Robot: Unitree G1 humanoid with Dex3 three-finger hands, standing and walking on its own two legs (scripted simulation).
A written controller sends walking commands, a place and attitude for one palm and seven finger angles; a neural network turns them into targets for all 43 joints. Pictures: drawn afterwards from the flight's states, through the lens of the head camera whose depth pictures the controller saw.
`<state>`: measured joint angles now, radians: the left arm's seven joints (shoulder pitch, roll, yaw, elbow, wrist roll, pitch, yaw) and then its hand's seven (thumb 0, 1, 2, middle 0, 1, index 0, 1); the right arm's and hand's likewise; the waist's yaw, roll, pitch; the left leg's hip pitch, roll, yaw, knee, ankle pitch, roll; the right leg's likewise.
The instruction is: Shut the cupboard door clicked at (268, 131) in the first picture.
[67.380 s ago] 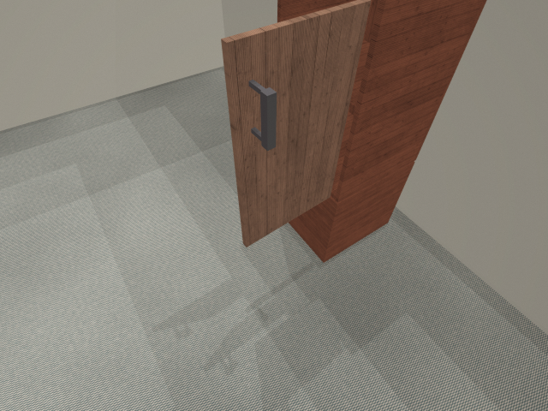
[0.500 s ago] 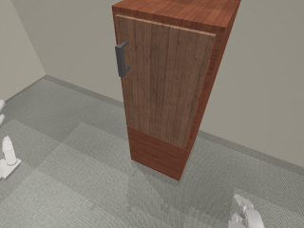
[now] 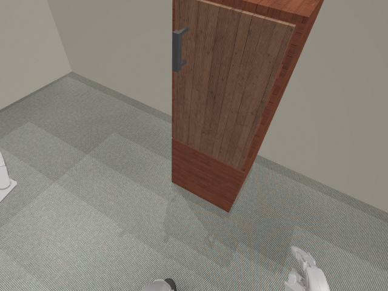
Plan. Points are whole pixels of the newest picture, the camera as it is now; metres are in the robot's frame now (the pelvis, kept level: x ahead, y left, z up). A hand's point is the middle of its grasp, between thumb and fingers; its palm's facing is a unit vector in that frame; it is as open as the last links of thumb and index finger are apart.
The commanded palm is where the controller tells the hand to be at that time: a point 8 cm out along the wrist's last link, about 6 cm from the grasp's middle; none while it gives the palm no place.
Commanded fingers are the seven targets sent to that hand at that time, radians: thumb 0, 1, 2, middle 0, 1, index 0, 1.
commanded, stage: step back with the hand held close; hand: left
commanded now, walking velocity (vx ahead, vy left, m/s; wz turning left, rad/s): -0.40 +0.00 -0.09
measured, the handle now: (180, 49) +0.76 +0.08 +0.12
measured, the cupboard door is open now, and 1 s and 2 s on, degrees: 0 0 0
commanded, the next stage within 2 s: stop stepping back and stand still in 0.08 s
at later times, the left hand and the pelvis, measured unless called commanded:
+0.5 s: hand out of the picture +0.12 +0.26 +0.19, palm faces +0.30 -0.83 -0.46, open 7.4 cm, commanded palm +0.07 +0.31 +0.19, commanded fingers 0.00 0.90 0.90 -0.20 -0.30 -0.20 -0.30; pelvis -0.11 +0.02 +0.02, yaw -6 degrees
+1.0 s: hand out of the picture +0.13 +0.28 +0.18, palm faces +0.33 -0.83 -0.44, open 7.4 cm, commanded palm +0.07 +0.33 +0.19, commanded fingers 0.00 0.90 0.90 -0.20 -0.30 -0.20 -0.30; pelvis -0.10 +0.05 +0.01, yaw -7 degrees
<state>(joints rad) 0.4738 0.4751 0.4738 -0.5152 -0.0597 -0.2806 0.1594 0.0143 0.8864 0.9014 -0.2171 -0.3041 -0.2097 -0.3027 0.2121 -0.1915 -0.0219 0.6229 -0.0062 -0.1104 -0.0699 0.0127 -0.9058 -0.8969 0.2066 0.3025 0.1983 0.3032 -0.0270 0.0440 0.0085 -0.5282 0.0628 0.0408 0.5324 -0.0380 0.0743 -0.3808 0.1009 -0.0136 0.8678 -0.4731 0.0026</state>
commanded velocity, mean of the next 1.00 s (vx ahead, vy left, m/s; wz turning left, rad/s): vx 0.05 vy -0.02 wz -0.01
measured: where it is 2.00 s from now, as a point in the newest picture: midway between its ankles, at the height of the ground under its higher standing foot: outside the picture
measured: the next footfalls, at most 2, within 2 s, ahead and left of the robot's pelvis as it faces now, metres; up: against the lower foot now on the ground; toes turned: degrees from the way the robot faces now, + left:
right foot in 0.10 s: -0.10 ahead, -0.06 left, +0.00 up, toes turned -8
left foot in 0.28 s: +0.06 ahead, +0.10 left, +0.00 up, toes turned -4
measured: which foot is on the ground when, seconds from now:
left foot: down 0.00-0.12, up 0.14-0.26, down 0.28-0.52, up 0.54-0.68, down 0.70-1.00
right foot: up 0.00-0.08, down 0.10-1.00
